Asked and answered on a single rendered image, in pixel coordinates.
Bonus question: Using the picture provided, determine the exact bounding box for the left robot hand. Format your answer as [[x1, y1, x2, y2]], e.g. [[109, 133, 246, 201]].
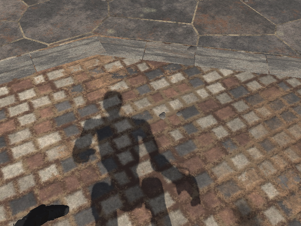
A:
[[13, 204, 70, 226]]

